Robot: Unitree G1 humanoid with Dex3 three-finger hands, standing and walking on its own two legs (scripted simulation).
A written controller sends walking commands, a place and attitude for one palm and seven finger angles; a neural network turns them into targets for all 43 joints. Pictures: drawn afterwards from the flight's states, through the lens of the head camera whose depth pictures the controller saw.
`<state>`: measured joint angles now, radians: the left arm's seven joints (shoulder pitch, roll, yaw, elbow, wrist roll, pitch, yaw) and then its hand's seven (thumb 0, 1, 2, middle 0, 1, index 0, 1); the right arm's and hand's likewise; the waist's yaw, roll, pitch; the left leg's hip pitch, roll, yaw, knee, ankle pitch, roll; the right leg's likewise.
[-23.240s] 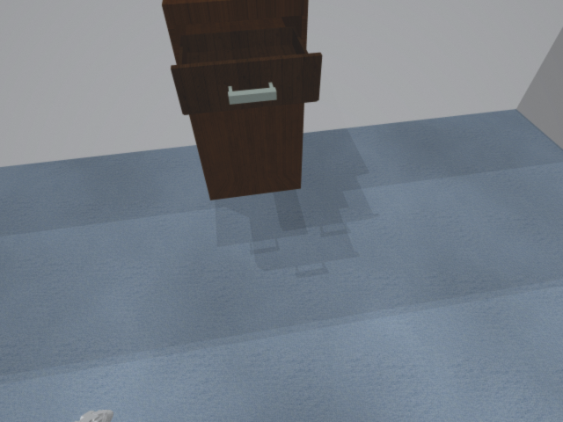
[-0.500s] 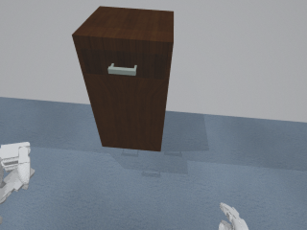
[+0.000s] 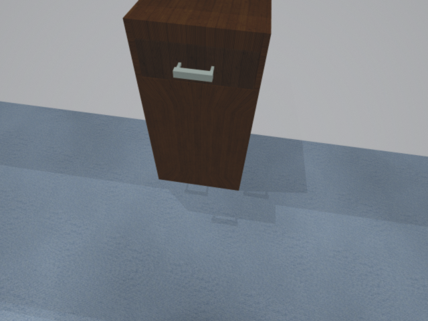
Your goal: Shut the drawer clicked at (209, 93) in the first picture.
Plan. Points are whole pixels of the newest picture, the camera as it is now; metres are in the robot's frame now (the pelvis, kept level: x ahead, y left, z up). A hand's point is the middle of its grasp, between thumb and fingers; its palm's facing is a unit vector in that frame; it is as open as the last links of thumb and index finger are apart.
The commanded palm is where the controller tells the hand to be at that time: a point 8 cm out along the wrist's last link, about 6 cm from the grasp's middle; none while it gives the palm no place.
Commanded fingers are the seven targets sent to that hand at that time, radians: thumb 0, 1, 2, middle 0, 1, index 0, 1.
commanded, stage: let the arm hang, fingers relaxed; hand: left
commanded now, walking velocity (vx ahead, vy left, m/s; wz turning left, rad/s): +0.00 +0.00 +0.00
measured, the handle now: (194, 70) +0.86 +0.14 -0.02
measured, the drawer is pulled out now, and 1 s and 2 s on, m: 0.00 0.00 0.00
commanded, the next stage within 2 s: look to check the result in 0.62 s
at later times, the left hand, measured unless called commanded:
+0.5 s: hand out of the picture +0.00 +0.13 -0.18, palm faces +0.02 -0.99 -0.16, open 7.3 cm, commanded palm none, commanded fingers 0.00 0.90 0.90 -0.20 -0.30 -0.20 -0.30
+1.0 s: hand out of the picture -0.01 +0.13 -0.18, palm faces +0.04 -0.99 -0.17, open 7.4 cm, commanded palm none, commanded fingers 0.00 0.90 0.90 -0.20 -0.30 -0.20 -0.30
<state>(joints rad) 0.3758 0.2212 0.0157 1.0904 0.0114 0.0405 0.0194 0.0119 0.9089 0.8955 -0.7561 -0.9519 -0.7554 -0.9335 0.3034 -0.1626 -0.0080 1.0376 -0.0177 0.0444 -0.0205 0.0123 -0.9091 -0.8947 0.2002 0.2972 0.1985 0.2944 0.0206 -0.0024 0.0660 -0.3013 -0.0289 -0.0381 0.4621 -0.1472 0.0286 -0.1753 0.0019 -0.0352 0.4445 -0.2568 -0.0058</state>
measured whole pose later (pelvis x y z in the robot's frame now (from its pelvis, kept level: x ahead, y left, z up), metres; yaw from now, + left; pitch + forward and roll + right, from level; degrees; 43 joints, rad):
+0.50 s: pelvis +0.01 -0.02 +0.00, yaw -1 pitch -2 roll +0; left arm 0.30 0.09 0.00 1.14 0.01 0.01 0.04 0.02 0.92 0.90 -0.21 -0.31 -0.21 -0.31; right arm 0.33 -0.10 -0.01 1.12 -0.02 0.02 -0.03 0.01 -0.91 -0.89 0.20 0.30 0.20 0.29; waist -0.01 0.02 0.03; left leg -0.27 -0.01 -0.03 0.47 -0.17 0.00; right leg -0.16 0.02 -0.02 0.48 -0.28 -0.02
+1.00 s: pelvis +0.02 -0.02 +0.00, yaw -1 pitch -2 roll +0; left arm 0.32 0.11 0.01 1.15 0.00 0.00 0.04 0.00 0.91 0.90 -0.20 -0.30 -0.20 -0.30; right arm 0.30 -0.11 -0.02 1.13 -0.01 0.02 -0.04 0.01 -0.91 -0.89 0.20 0.30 0.20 0.29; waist 0.00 0.01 0.06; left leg -0.24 0.00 -0.03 0.47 -0.19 0.00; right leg -0.12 0.03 -0.02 0.44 -0.29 -0.03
